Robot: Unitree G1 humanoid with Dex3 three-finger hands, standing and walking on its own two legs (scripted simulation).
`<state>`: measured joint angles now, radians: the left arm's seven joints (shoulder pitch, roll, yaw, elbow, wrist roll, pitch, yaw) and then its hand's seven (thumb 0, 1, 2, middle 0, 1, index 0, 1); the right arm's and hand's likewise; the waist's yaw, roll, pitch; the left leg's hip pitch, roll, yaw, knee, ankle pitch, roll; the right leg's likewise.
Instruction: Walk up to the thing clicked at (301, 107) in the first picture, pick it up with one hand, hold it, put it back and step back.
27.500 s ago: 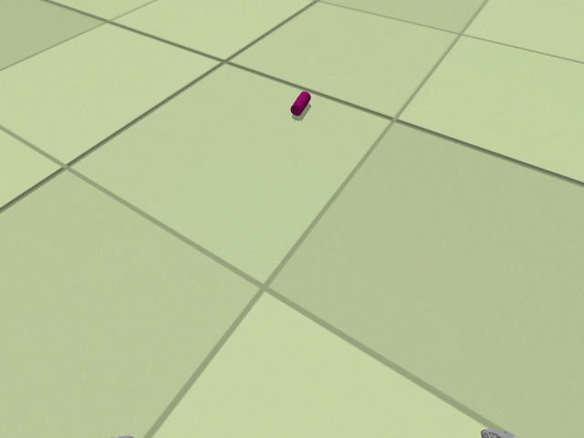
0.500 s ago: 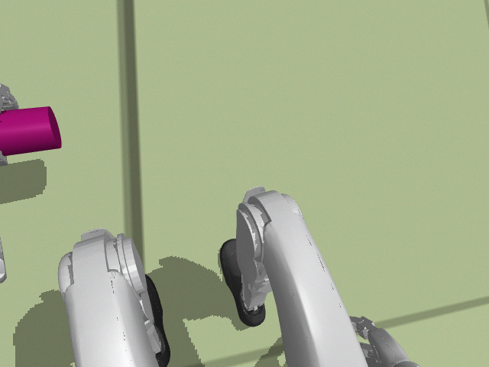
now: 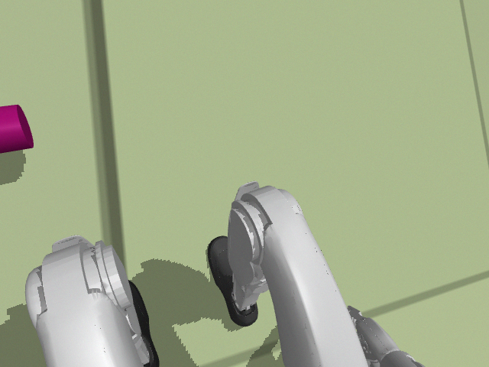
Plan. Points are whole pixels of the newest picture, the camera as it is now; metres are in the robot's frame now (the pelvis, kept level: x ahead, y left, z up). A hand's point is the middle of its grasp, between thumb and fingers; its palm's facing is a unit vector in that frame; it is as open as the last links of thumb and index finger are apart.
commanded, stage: rest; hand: left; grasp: from above
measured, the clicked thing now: out of the picture +0.49 +0.31 -0.23
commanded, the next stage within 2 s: open in 1.22 s
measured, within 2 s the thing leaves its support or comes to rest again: rests again in 1.68 s
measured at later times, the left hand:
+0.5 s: hand out of the picture +0.48 +0.31 -0.23, palm faces -0.47 -0.09 -0.88, open 9.6 cm
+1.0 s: hand out of the picture +0.48 +0.31 -0.25, palm faces -0.47 -0.09 -0.88, open 9.5 cm
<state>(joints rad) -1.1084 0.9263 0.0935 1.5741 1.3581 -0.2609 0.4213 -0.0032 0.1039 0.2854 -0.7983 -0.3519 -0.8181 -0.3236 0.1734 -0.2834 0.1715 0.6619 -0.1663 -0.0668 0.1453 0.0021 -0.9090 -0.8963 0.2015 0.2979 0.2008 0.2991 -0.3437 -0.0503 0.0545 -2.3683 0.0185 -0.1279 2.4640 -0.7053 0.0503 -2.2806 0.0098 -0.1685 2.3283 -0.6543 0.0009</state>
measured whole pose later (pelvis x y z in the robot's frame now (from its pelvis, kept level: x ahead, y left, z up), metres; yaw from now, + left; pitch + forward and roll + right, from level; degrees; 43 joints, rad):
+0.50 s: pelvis +0.00 +0.00 -0.01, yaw -2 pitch +31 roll -13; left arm -1.09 1.03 0.14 1.61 1.37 -0.29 0.45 0.00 0.10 0.28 -0.79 -0.38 -0.81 -0.35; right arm 0.17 -0.33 0.22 0.63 -0.20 -0.09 0.15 0.00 -0.91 -0.90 0.20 0.30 0.20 0.30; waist -0.37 -0.10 0.13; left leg -2.37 0.02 -0.18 2.52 -0.71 0.04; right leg -2.27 0.02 -0.21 2.35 -0.64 0.00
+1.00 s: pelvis +0.00 +0.00 -0.01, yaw -4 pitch +30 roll -15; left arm -1.10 1.08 0.14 1.64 1.36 -0.26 0.48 0.00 0.11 0.28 -0.79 -0.36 -0.81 -0.33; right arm 0.16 -0.33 0.28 0.60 -0.21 -0.13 0.17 0.00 -0.91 -0.90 0.20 0.30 0.20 0.30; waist -0.40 -0.12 0.16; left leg -2.37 0.03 -0.20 2.53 -0.72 0.05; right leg -2.26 0.03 -0.23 2.35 -0.64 0.01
